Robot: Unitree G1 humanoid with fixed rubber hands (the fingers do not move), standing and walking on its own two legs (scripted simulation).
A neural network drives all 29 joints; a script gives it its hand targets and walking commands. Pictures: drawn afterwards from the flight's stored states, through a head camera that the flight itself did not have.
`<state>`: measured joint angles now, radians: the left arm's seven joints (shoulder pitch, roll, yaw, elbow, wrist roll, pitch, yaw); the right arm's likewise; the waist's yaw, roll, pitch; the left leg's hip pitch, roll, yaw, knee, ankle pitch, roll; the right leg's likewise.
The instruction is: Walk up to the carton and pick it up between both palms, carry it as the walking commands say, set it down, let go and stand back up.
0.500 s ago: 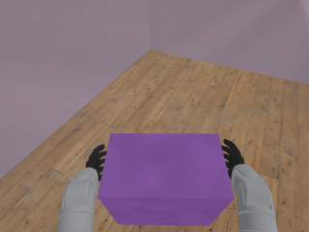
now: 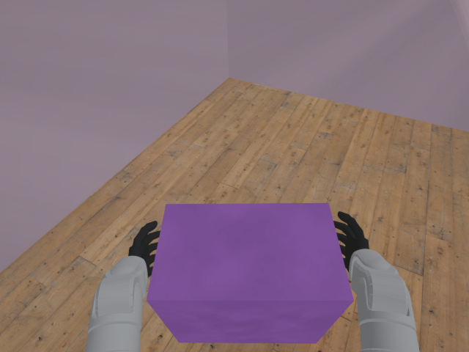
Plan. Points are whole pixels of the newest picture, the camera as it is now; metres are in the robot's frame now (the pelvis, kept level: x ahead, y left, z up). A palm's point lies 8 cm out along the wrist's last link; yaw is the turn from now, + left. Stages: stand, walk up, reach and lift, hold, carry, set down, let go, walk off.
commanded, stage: hold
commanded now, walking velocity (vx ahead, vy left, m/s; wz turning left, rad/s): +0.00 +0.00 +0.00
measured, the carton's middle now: (246, 279) +0.26 +0.00 -0.03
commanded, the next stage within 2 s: carry in 0.10 s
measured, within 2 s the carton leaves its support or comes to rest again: neither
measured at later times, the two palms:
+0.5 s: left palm (140, 281) +0.22 +0.17 +0.05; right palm (392, 312) +0.17 -0.20 +0.06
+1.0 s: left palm out of the picture +0.05 +0.15 +0.04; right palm out of the picture -0.09 -0.19 +0.05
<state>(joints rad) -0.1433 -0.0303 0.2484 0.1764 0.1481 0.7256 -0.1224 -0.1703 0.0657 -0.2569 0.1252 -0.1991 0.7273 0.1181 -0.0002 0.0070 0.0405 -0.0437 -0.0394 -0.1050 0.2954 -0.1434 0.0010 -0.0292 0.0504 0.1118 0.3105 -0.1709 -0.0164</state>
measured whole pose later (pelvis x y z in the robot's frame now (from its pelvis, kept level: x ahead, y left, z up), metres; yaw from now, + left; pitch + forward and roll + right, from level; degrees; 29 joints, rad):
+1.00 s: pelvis -0.24 +0.06 -0.02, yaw -23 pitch +1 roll -2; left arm -0.05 -0.03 0.25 -0.28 0.00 1.21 -0.01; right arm -0.02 0.12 -0.22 -0.33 -0.08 1.15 0.00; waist 0.01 0.02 -0.11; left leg -0.29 0.06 0.14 0.59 -0.32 0.03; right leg -0.72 0.02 -0.04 1.14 -0.36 0.03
